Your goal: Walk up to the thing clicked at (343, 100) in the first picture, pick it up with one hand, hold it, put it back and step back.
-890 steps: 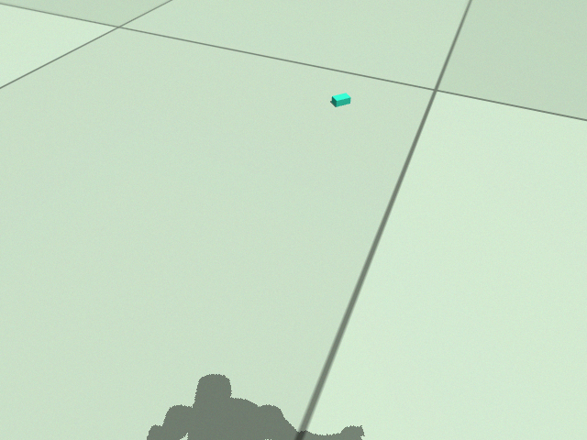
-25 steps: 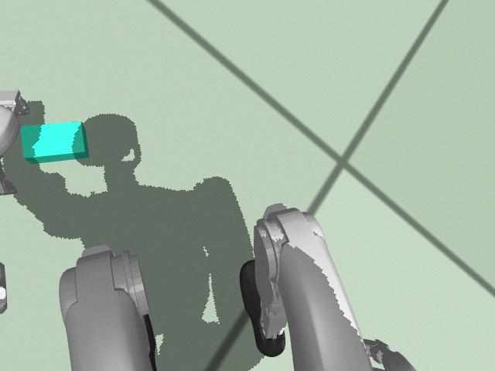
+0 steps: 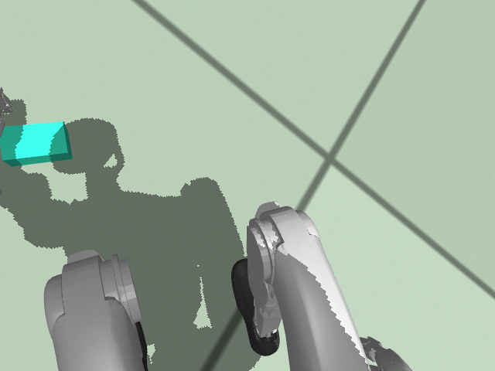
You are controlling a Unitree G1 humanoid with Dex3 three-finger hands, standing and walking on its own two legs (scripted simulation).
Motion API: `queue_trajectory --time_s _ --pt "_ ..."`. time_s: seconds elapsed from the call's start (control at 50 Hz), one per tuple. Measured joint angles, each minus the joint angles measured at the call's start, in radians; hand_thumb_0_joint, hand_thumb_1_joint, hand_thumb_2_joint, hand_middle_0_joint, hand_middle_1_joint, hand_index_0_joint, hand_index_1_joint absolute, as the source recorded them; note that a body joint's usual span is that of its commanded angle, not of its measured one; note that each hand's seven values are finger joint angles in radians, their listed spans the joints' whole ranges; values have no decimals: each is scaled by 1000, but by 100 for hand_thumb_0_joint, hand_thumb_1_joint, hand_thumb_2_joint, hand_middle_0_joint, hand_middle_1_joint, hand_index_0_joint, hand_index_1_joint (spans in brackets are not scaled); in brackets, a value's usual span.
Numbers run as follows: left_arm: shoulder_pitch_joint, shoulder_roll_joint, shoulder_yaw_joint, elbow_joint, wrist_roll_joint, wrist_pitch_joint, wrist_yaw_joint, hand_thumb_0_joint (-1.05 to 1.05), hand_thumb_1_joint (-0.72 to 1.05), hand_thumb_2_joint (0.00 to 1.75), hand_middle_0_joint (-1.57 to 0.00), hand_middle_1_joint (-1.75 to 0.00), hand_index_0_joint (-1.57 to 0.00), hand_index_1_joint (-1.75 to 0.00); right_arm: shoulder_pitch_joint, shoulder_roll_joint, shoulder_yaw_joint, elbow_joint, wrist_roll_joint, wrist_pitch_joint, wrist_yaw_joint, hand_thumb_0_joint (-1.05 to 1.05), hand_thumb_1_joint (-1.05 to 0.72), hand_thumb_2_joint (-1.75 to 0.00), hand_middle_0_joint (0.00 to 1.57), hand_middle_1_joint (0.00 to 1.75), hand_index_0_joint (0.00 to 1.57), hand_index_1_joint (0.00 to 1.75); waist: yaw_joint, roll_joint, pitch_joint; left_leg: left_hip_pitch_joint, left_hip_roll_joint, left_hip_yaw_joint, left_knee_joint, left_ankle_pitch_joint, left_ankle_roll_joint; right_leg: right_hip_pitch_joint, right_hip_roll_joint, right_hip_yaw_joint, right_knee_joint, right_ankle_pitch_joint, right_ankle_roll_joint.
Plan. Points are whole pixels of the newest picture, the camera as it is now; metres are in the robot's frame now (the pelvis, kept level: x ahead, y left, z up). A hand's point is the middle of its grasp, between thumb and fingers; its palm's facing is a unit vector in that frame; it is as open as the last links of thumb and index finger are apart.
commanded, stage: rise first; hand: left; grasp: from above
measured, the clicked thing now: (37, 144) +0.54 +0.26 -0.30
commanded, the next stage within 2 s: none
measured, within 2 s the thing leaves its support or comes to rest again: neither
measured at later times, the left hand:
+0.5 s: hand out of the picture +0.49 +0.29 -0.19, palm faces -0.47 -0.04 -0.88, open 13.5 cm
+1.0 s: hand out of the picture +0.48 +0.29 -0.18, palm faces -0.47 -0.04 -0.88, open 13.0 cm
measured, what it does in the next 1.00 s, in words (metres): stands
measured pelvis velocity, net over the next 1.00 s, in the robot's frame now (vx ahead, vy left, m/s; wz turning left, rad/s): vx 0.00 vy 0.00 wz -0.01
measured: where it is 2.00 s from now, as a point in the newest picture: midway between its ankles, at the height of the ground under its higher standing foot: (200, 349)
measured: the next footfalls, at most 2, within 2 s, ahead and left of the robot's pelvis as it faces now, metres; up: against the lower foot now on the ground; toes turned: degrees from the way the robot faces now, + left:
none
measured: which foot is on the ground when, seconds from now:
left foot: down 0.00-1.00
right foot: down 0.00-1.00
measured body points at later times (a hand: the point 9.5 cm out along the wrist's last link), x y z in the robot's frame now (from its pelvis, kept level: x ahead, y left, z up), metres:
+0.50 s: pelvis +0.00 +0.00 +0.00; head +0.26 +0.09 +0.35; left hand +0.51 +0.29 -0.14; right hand +0.02 -0.27 -0.08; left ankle +0.07 +0.13 -0.29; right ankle +0.11 -0.14 -0.29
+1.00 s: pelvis +0.00 +0.00 +0.00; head +0.25 +0.09 +0.36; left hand +0.50 +0.29 -0.13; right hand +0.03 -0.27 -0.08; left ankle +0.07 +0.13 -0.29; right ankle +0.11 -0.14 -0.29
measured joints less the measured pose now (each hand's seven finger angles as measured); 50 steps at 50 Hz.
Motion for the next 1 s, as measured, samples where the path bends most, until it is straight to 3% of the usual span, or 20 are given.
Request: queue_trajectory --time_s 0.32,0.82,1.0 --pt "-22 39 4 21 -3 9 -8 0 -43 93 -12 -99 -14 -97 23 -4 31 -13 -4 -15 1 0 -90 -90 20 30 21 30 -30 -1 21 -11 0 -9 8 1 2 -5 3 -8 -1 4 1" --pt "5 10 -7 -37 -12 14 -24 0 -35 87 -20 -91 -22 -89 22 -6 19 -31 11 -17 9 0 -90 -90 20 30 21 30 -12 5 8 -3 -2 -7 -1 1 2 4 0 -8 -10 2 -3" --pt "-12 13 -18 0 -20 24 -31 0 -33 85 -23 -88 -24 -87 22 -6 22 -29 15 -12 4 0 -90 -90 20 30 21 30 -15 9 0 -2 -1 -5 -9 7 4 4 0 -7 -16 8 1"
